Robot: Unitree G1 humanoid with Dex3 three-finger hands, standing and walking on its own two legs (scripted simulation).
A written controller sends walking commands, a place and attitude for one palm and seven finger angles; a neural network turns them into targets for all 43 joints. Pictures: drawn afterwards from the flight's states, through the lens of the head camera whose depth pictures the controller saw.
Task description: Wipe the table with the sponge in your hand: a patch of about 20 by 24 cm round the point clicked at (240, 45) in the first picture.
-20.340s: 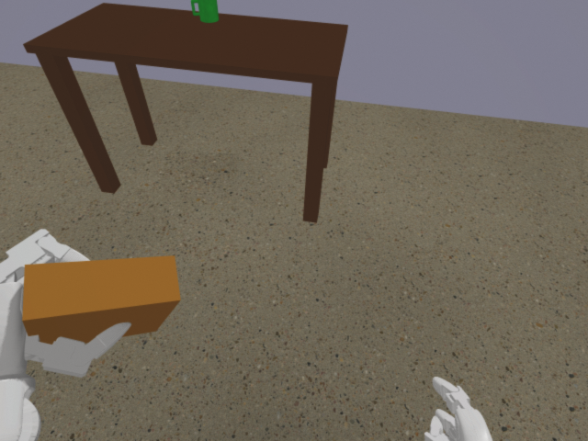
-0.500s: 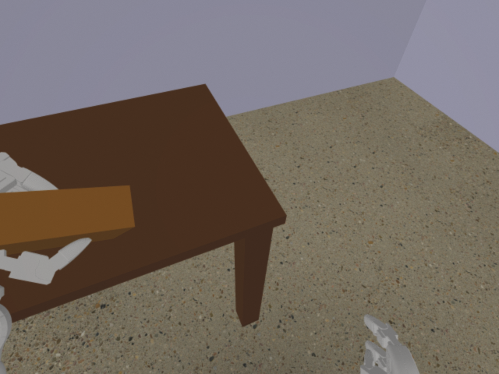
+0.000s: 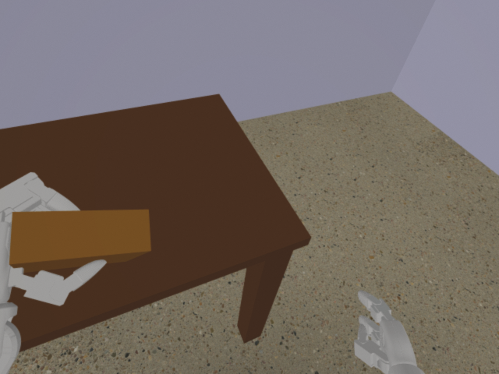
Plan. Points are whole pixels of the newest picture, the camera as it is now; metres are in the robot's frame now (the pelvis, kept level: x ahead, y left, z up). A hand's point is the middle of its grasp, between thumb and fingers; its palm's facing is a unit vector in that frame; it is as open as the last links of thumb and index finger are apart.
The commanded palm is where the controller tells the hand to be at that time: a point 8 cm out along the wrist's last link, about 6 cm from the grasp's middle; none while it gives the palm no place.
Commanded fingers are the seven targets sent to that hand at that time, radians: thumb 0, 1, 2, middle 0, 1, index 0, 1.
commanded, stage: come to a stop and stand still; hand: left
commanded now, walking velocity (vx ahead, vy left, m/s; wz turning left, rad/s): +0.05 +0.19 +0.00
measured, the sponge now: (101, 240) +0.24 +0.21 +0.14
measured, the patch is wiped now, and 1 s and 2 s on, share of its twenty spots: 0.00 0.00 0.00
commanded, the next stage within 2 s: look again from close up in 1.02 s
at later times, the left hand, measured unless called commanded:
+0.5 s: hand (64, 233) +0.23 +0.24 +0.17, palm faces +0.32 -0.88 -0.36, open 9.1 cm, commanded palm +0.16 +0.28 +0.18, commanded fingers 0.00 0.10 1.30 -1.20 -1.60 -1.20 -1.60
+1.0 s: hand (91, 255) +0.21 +0.20 +0.17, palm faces +0.35 -0.88 -0.33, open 9.1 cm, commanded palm +0.15 +0.24 +0.18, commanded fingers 0.00 0.10 1.30 -1.20 -1.60 -1.20 -1.60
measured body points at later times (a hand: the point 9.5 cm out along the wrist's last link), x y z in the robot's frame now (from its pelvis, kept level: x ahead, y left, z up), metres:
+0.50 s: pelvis -0.01 +0.01 +0.00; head +0.01 +0.04 +0.45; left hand +0.21 +0.29 +0.19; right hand +0.14 -0.21 -0.07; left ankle -0.02 +0.07 -0.73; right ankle +0.01 -0.13 -0.73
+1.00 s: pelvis -0.03 -0.03 +0.01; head -0.02 -0.01 +0.46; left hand +0.18 +0.25 +0.18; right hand +0.14 -0.26 -0.06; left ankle -0.02 +0.07 -0.73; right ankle +0.01 -0.13 -0.73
